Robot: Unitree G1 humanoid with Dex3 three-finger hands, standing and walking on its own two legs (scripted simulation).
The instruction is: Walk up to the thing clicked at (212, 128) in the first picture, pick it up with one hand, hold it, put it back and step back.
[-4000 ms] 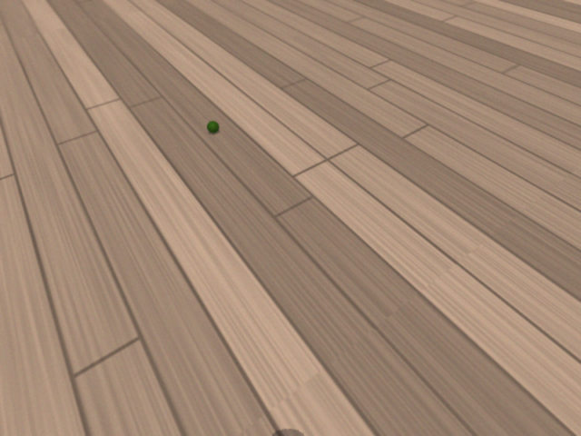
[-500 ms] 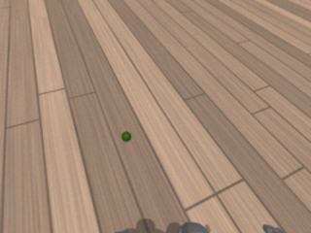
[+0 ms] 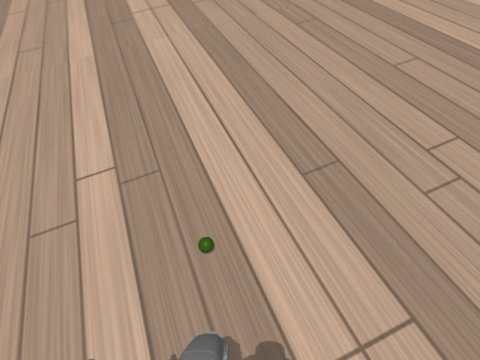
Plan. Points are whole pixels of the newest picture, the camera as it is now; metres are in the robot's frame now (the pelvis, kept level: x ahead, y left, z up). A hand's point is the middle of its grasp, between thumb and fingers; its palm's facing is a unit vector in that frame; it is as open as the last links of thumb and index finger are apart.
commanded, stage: walk up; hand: left
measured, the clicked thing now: (206, 244) +0.67 +0.28 -0.73
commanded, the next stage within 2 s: none
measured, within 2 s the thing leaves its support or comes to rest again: neither
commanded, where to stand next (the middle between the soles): +0.29 +0.04 m, yaw -1 degrees
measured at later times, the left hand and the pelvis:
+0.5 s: hand (113, 311) +0.22 +0.31 -0.14, palm faces -0.07 -0.92 -0.38, open 7.4 cm; pelvis +0.16 +0.04 +0.00, yaw +0 degrees
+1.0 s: hand (132, 275) +0.30 +0.31 -0.16, palm faces +0.00 -0.93 -0.36, open 7.4 cm; pelvis +0.23 +0.04 -0.02, yaw +0 degrees
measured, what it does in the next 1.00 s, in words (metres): walks ahead: left foot, then right foot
